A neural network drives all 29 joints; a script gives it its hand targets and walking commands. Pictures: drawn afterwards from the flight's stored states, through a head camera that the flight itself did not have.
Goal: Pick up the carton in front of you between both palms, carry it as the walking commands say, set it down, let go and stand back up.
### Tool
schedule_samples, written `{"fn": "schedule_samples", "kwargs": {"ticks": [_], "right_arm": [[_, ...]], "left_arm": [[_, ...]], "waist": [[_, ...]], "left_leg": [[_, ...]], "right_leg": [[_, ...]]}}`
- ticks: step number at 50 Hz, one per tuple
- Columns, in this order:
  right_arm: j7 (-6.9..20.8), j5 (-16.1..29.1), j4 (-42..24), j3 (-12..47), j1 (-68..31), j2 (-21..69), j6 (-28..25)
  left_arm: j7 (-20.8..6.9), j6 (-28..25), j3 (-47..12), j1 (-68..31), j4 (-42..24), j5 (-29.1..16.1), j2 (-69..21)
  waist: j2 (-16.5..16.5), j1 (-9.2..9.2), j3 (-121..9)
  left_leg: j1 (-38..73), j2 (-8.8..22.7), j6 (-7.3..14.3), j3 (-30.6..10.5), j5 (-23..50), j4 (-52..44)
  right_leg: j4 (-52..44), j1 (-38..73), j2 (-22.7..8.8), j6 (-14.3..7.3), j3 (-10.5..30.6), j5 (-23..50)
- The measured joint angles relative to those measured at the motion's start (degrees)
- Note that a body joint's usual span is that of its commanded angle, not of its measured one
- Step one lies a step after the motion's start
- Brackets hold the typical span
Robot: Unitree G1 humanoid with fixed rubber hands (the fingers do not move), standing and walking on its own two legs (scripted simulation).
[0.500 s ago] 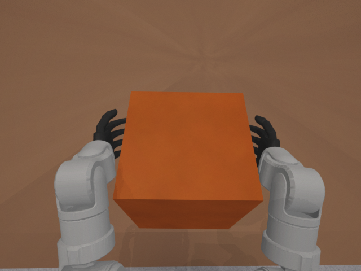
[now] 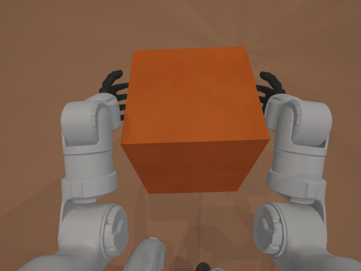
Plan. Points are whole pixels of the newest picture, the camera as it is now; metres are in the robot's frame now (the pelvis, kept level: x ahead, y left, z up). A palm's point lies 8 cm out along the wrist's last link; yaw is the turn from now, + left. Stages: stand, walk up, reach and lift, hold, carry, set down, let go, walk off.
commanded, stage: carry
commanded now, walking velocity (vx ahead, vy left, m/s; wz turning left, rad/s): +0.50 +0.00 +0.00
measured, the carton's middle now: (191, 129) +0.40 +0.02 +0.05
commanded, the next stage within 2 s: none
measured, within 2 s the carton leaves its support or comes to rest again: neither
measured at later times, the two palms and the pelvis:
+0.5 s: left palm out of the picture +0.76 +0.13 +0.20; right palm out of the picture +0.71 -0.17 +0.20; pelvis +0.34 +0.04 +0.04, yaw -2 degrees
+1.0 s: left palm out of the picture +1.06 +0.18 +0.24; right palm out of the picture +1.07 -0.11 +0.24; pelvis +0.67 +0.02 +0.06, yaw -1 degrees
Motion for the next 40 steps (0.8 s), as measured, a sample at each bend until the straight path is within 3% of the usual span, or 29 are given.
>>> {"fn": "schedule_samples", "kwargs": {"ticks": [4,9,10,12,15,17,20,24,27,29,31,33,35,37,40], "right_arm": [[0.2,-0.7,-7.1,-0.4,2.0,2.4,-1.4],[0.4,-1.0,-11.1,0.9,4.0,3.3,-2.4],[0.5,-1.2,-10.1,1.4,3.9,3.2,-2.6],[0.5,-1.5,-7.8,2.6,3.9,3.4,-3.6],[0.0,-1.2,-4.6,3.7,4.4,2.8,-3.0],[-0.4,0.0,-4.0,3.9,5.0,2.1,-2.4],[-1.0,1.9,-4.2,3.6,4.9,1.2,-2.4],[-1.2,3.2,-3.6,2.5,3.3,0.5,-2.8],[-1.1,3.3,-0.8,2.3,1.5,-0.1,-2.8],[-0.7,3.1,1.7,2.3,0.7,-1.0,-2.4],[-0.1,3.0,4.1,2.2,0.7,-2.3,-2.2],[0.3,2.7,6.2,2.0,1.0,-2.6,-1.7],[0.4,1.7,7.1,1.8,1.0,-2.0,-0.8],[0.4,0.6,6.6,1.4,0.8,-1.1,-0.1],[0.4,-0.6,4.4,0.5,0.3,-0.2,0.4]], "left_arm": [[0.1,-1.4,1.3,2.4,-7.5,-0.3,-1.9],[-0.5,-1.8,1.2,3.1,-10.5,-0.4,-1.9],[-1.1,-1.6,1.2,3.1,-10.1,-0.7,-1.3],[-2.0,-1.1,0.8,3.2,-8.8,-0.9,0.4],[-2.4,-0.1,0.5,3.2,-5.7,-0.3,1.1],[-2.5,0.7,0.8,2.8,-5.0,0.6,0.5],[-2.5,1.2,1.3,1.8,-5.3,2.1,-0.5],[-2.6,1.1,1.5,0.6,-6.0,3.5,-1.2],[-2.5,1.1,1.2,0.3,-4.7,4.1,-1.0],[-2.5,1.1,0.8,-0.5,-1.8,4.4,-0.7],[-2.5,0.2,-0.2,-0.9,1.8,4.8,-0.9],[-2.2,0.4,-1.2,-0.4,4.2,4.4,-0.5],[-1.8,1.0,-1.9,0.8,4.9,2.8,0.3],[-1.2,1.4,-2.1,1.4,4.5,1.0,1.0],[-0.3,1.2,-1.8,1.0,3.2,-1.0,1.5]], "waist": [[-0.4,0.19,0.8],[-1.0,-1.03,-1.2],[-1.0,-1.83,-1.7],[-2.7,-4.27,-1.7],[-1.1,-7.51,-1.7],[0.1,-9.02,-1.5],[1.2,-10.67,-1.2],[1.5,-11.47,-2.6],[1.7,-10.57,-4.9],[2.0,-8.96,-6.5],[2.8,-6.25,-7.1],[1.4,-3.45,-7.3],[0.2,-1.10,-7.1],[-0.7,0.67,-6.5],[-1.4,2.34,-5.7]], "left_leg": [[-6.5,0.9,-0.6,0.9,0.3,-8.8],[-2.8,-0.8,-0.2,4.9,6.4,-31.5],[0.1,-1.6,0.5,6.3,8.8,-35.8],[2.8,-2.9,1.2,7.5,7.5,-33.9],[7.4,-3.1,1.2,6.5,2.7,-35.5],[11.4,-2.9,0.0,5.6,3.2,-39.6],[17.0,-2.3,0.9,4.7,2.1,-44.8],[23.3,-1.5,0.3,3.8,-0.5,-48.6],[27.8,-0.7,-0.8,3.4,-4.1,-49.2],[29.4,0.3,-1.4,3.6,-7.7,-45.0],[26.0,1.4,-1.8,2.1,-8.1,-31.0],[18.9,-1.0,-1.4,-0.7,-6.6,-12.3],[11.9,-2.2,-0.7,-0.9,-3.9,-1.2],[6.2,-2.1,-0.4,-0.3,-1.4,1.0],[-0.4,-1.4,-0.3,0.5,-0.8,-3.0]], "right_leg": [[-2.9,5.6,-0.4,0.9,1.1,-3.1],[-3.0,13.0,-1.7,2.7,1.8,-9.4],[0.4,13.5,-2.2,3.0,1.5,-11.1],[14.9,10.5,-3.7,3.4,3.6,-10.3],[40.7,0.2,0.0,3.0,8.1,-8.1],[46.0,-5.7,0.9,2.6,7.9,-6.0],[42.5,-12.6,0.7,2.6,6.9,-4.7],[29.0,-17.7,-0.1,2.9,5.5,-4.0],[15.7,-16.5,0.1,2.4,3.2,0.2],[7.6,-12.2,1.1,1.1,0.5,4.3],[9.4,-10.0,2.0,0.1,-0.8,3.5],[9.2,-7.3,2.0,-0.4,-0.2,0.3],[6.1,-4.0,1.8,0.2,0.6,-0.4],[2.6,-0.6,1.5,0.1,1.1,-0.5],[-1.2,3.9,0.8,0.0,1.7,-1.5]]}}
